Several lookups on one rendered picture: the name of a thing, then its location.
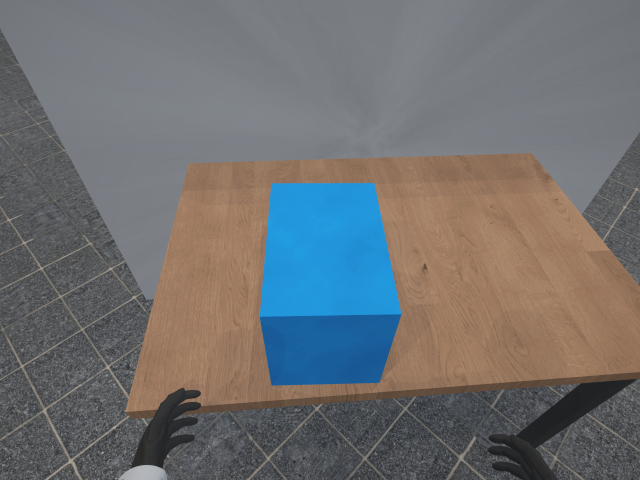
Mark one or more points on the table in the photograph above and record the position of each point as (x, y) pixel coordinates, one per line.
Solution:
(501, 282)

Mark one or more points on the carton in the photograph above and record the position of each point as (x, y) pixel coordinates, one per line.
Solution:
(329, 306)

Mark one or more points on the robot right hand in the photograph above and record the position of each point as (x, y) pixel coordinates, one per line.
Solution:
(533, 466)

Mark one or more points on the robot left hand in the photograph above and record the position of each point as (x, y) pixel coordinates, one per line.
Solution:
(156, 443)

